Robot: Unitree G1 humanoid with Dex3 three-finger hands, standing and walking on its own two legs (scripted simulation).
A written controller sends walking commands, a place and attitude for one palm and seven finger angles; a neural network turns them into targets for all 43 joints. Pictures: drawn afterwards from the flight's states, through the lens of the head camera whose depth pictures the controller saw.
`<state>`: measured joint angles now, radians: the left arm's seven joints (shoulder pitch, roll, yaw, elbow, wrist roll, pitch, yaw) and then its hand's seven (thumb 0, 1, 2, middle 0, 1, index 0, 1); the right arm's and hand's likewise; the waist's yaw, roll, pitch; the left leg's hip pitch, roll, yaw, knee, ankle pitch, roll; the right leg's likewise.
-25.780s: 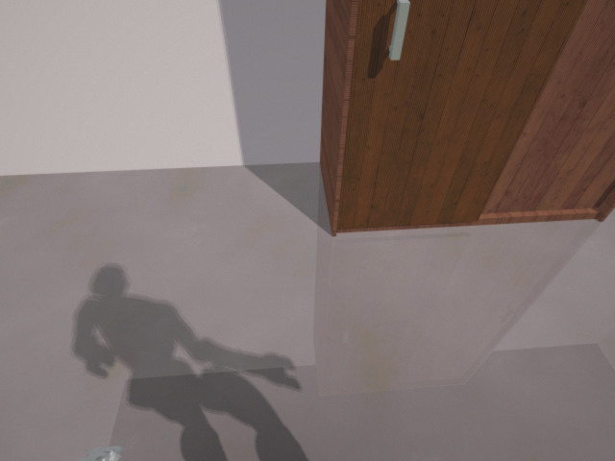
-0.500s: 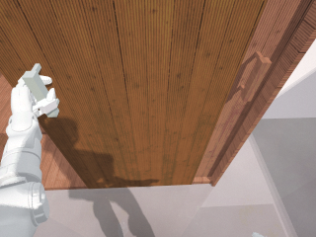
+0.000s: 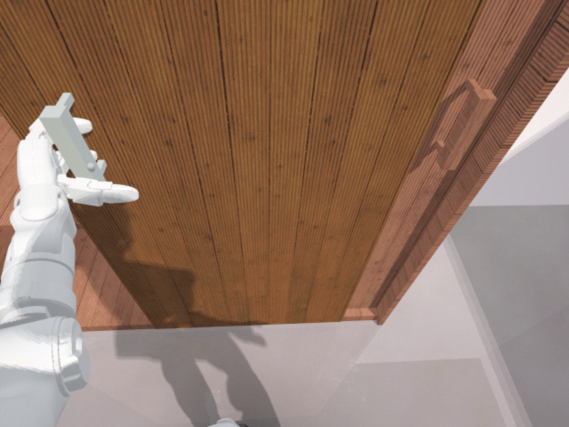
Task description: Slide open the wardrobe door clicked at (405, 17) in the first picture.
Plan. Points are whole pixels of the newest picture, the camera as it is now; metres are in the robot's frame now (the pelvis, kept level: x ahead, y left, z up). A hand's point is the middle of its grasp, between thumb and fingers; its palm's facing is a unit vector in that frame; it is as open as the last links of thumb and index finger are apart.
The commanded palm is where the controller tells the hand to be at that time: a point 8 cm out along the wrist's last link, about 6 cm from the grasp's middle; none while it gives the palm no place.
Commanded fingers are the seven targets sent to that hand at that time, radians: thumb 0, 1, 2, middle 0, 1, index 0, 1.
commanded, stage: loosen the grip on the handle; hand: left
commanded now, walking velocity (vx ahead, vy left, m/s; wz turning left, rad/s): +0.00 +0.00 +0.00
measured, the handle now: (81, 144) +0.48 +0.30 +0.13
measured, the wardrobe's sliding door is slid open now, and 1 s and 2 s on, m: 0.47 0.47 0.47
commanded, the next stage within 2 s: slip the hand off the handle in 0.04 s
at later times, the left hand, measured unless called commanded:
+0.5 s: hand (41, 169) +0.43 +0.34 +0.13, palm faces +0.43 -0.88 -0.19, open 14.6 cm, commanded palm +0.39 +0.37 +0.13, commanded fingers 0.00 -0.55 0.20 -0.25 -1.15 -0.25 -1.15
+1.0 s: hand (8, 197) +0.39 +0.37 +0.12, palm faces +0.41 -0.90 -0.18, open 14.7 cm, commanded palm +0.33 +0.39 +0.13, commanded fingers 0.00 -0.55 0.20 -0.25 -1.15 -0.25 -1.15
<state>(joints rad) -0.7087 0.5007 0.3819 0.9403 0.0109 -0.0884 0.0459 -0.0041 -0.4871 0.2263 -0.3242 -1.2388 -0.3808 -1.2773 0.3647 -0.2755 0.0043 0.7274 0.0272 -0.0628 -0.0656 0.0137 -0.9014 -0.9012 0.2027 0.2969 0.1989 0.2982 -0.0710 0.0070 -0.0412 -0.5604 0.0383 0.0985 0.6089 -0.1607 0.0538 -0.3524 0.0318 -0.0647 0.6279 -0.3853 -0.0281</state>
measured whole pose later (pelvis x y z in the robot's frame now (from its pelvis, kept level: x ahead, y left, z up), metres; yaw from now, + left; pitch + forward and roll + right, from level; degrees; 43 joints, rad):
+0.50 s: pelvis +0.01 +0.00 +0.00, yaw +1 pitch +7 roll -2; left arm -0.69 0.60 0.43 0.95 -0.01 -0.08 -0.04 -0.01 -0.55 0.20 -0.25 -1.15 -0.27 -1.16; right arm 0.36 -0.28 0.02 0.70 0.04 -0.06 -0.09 0.01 -0.90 -0.90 0.20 0.30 0.20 0.30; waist -0.05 0.01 -0.05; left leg -0.57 0.03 0.08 0.63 -0.18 0.06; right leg -0.34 0.03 -0.08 0.62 -0.39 -0.02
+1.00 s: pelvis +0.01 +0.01 +0.00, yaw +0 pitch +8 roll -2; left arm -0.44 0.60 0.52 0.73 -0.09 -0.05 -0.16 -0.01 -0.55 0.20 -0.25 -1.15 -0.25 -1.15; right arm 0.38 -0.28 0.01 0.65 0.05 -0.03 -0.09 0.01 -0.90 -0.90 0.20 0.30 0.20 0.30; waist -0.04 0.02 -0.08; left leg -0.58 0.03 0.10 0.65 -0.20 0.07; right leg -0.35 0.03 -0.06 0.62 -0.40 -0.01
